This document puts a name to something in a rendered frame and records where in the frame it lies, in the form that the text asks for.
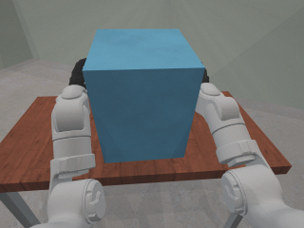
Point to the right robot forearm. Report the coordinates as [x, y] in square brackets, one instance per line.
[232, 139]

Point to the right robot hand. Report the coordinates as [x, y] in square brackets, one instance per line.
[205, 78]

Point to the robot left upper arm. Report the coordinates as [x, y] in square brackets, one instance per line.
[75, 204]

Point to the left robot forearm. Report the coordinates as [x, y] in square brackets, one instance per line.
[71, 132]

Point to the carton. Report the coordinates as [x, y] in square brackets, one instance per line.
[143, 86]

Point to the table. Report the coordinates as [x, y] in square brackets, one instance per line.
[26, 152]

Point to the robot right upper arm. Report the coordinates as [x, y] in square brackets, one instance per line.
[254, 193]

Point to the left robot hand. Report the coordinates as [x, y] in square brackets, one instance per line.
[77, 77]

